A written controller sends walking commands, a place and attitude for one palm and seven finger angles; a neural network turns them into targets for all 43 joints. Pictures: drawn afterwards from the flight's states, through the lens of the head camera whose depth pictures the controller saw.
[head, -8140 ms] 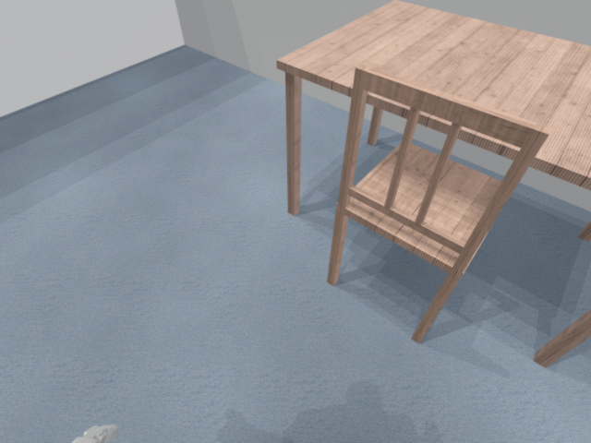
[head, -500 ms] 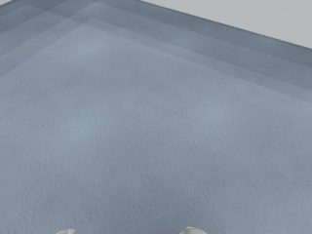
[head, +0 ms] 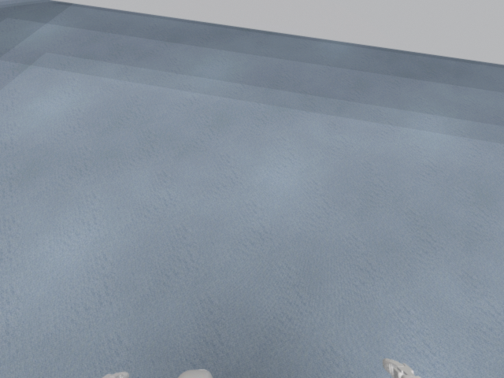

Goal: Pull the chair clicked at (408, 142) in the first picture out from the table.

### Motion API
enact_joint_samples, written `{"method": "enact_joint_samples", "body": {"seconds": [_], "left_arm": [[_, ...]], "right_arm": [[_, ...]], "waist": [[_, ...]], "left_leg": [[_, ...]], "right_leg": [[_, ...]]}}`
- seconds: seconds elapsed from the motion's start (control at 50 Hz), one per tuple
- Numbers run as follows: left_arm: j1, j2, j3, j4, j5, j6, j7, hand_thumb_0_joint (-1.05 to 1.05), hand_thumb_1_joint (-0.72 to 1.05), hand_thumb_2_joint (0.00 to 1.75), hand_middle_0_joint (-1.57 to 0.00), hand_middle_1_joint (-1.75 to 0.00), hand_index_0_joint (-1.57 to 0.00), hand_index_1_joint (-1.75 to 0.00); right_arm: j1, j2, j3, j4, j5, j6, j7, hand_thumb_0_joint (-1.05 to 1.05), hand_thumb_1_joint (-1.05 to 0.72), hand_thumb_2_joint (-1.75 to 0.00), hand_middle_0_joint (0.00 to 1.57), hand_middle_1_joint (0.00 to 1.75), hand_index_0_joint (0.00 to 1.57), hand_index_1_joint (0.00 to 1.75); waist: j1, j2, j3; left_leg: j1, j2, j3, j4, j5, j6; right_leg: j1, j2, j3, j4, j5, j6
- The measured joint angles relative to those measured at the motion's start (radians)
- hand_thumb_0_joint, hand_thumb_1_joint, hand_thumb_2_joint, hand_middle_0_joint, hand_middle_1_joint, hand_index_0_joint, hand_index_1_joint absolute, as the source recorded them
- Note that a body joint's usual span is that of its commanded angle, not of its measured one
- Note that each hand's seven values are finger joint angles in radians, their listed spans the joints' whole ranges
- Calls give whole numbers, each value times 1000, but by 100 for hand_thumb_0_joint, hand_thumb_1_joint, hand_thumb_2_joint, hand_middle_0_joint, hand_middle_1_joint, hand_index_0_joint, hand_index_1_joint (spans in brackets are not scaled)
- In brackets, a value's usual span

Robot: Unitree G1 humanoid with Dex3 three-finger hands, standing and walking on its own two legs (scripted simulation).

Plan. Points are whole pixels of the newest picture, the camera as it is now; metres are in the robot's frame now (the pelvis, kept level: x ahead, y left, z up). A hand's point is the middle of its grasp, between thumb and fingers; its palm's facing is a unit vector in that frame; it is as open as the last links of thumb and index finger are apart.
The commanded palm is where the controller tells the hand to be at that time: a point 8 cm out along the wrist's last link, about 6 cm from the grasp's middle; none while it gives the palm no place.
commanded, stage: turn to face it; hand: left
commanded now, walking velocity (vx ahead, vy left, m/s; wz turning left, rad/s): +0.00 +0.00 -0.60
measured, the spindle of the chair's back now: out of the picture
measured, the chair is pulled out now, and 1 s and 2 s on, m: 0.00 0.00 0.00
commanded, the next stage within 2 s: none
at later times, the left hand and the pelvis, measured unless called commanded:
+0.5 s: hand (184, 354) +0.17 +0.14 -0.16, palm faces -0.33 -0.91 -0.27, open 7.4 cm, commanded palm none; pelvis -0.01 -0.02 -0.01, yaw -19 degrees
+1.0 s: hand (189, 345) +0.19 +0.13 -0.17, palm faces -0.53 -0.82 -0.22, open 7.4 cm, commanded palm none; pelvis +0.00 +0.00 +0.00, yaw -37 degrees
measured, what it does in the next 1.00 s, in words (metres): steps on the spot, turning right: left foot, then right foot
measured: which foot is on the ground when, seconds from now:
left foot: up 0.00-0.02, down 0.04-0.44, up 0.46-0.86, down 0.88-1.00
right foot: down 0.00-0.04, up 0.06-0.44, down 0.46-0.88, up 0.90-1.00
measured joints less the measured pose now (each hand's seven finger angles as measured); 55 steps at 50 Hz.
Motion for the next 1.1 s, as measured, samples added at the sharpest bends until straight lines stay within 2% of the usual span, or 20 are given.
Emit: {"method": "enact_joint_samples", "body": {"seconds": [0.04,0.1,0.16,0.2,0.32,0.4,0.44,0.46,0.48,0.52,0.56,0.6,0.78,0.86,0.88,0.9,0.94,1.0,1.04,1.1], "left_arm": [[10,10,7,-1,-6,10,0,1,90,90,-20,-30,-20,-30],[4,30,23,7,-3,23,-5,1,90,90,-20,-30,-20,-30],[6,44,36,10,1,25,-18,1,91,90,-20,-30,-20,-30],[8,46,40,10,0,28,-23,1,91,90,-20,-30,-20,-29],[-6,34,36,11,-2,41,-29,1,91,90,-20,-30,-20,-29],[-32,16,25,9,-2,32,-29,1,91,90,-19,-30,-20,-29],[-41,11,17,0,-2,16,-30,1,91,90,-20,-30,-20,-29],[-46,9,13,-4,0,0,-27,1,91,90,-20,-30,-20,-29],[-56,1,7,-4,-2,-12,-21,1,91,90,-20,-30,-20,-29],[-62,-15,0,-9,-7,-24,-10,1,91,90,-20,-30,-20,-29],[-57,-26,-4,-12,-8,-22,-1,1,91,90,-20,-30,-20,-30],[-51,-31,-7,-9,-6,-15,2,1,91,90,-20,-30,-20,-30],[-20,-21,-8,2,0,-6,-2,1,90,90,-20,-30,-20,-30],[-9,-2,3,5,-2,6,1,1,90,90,-20,-30,-20,-30],[-3,1,6,3,-6,11,1,1,90,90,-20,-30,-20,-30],[-4,10,11,5,-9,17,-1,1,90,90,-20,-30,-20,-30],[-4,23,22,9,-5,25,-6,1,90,90,-20,-30,-20,-30],[5,36,36,15,2,29,-21,1,91,90,-20,-30,-20,-30],[10,38,40,15,1,31,-26,1,91,90,-20,-30,-20,-30],[9,33,38,17,-2,35,-28,1,91,90,-20,-30,-20,-29]], "right_arm": [[8,6,7,-14,0,-17,-2,1,-91,-90,20,30,20,30],[18,26,21,-20,-11,-23,0,1,-91,-90,20,30,20,30],[42,39,28,-16,-17,-23,-1,1,-91,-90,21,30,20,30],[58,43,27,-8,-17,-22,-1,1,-91,-90,21,30,20,30],[97,39,11,24,-18,-24,5,1,-91,-90,21,30,20,30],[117,18,-7,46,-21,-20,11,1,-91,-90,21,30,20,30],[134,2,-16,53,-18,-17,14,1,-91,-90,21,30,20,30],[144,-7,-20,56,-15,-13,15,1,-91,-90,21,30,20,30],[143,-20,-24,62,-12,-1,13,1,-91,-90,21,30,20,30],[136,-38,-28,78,-9,25,2,1,-91,-90,21,30,20,30],[121,-46,-31,85,-10,38,-2,1,-91,-90,20,30,20,30],[109,-46,-31,78,-13,35,0,1,-91,-90,20,30,19,30],[49,-19,-15,29,-9,16,4,1,-91,-90,20,30,19,30],[35,1,-3,8,-1,-4,-1,1,-91,-90,20,30,20,30],[40,1,1,-2,-1,-13,-2,1,-91,-90,20,30,20,30],[40,8,3,-5,-5,-20,-3,1,-91,-90,20,30,20,30],[44,21,14,-10,-12,-20,0,1,-91,-90,20,30,20,30],[59,36,22,-7,-19,-18,-1,1,-91,-90,21,30,20,30],[67,41,21,-2,-20,-20,-1,1,-91,-90,21,30,20,30],[79,43,15,8,-20,-24,2,1,-91,-90,21,30,20,30]], "waist": [[0,-6,-14],[7,-30,-5],[7,-29,2],[7,-23,2],[-9,4,8],[-30,29,18],[-38,42,16],[-40,48,15],[-46,64,21],[-47,75,25],[-43,72,23],[-44,65,18],[-19,24,-1],[-6,0,-9],[-6,3,-18],[-7,-8,-17],[-1,-23,-10],[2,-25,-9],[3,-18,-6],[-1,-2,2]], "left_leg": [[64,-3,8,-149,74,28],[73,6,53,-132,77,85],[116,28,87,-177,89,92],[141,43,111,-205,99,90],[175,89,182,-221,93,73],[171,129,230,-172,64,46],[155,155,248,-112,31,25],[129,169,240,-49,9,19],[87,172,192,47,-59,12],[2,136,93,239,-142,8],[-59,108,44,353,-116,2],[-94,94,27,378,-64,-6],[-62,35,8,166,-27,-11],[41,0,19,-67,28,5],[76,2,17,-154,70,19],[76,-1,25,-163,104,41],[80,8,55,-143,95,74],[116,29,91,-182,94,82],[138,45,114,-208,103,79],[160,71,147,-223,105,71]], "right_leg": [[-30,14,21,50,-22,15],[-125,5,-13,318,-211,44],[-191,-28,-68,553,-202,70],[-204,-56,-93,604,-178,83],[-146,-119,-144,456,-185,96],[-71,-119,-179,268,-188,77],[-4,-108,-199,109,-91,58],[11,-102,-199,67,-27,29],[1,-91,-201,88,-32,8],[-4,-81,-191,106,-65,-11],[7,-72,-168,74,-58,-16],[19,-65,-147,32,-30,-15],[12,-24,-45,-31,28,-16],[-18,-5,-1,6,20,3],[-36,8,5,31,9,10],[-61,10,11,85,-45,16],[-125,4,-16,277,-172,34],[-192,-26,-70,519,-182,61],[-199,-53,-97,566,-174,76],[-172,-89,-128,515,-187,89]]}}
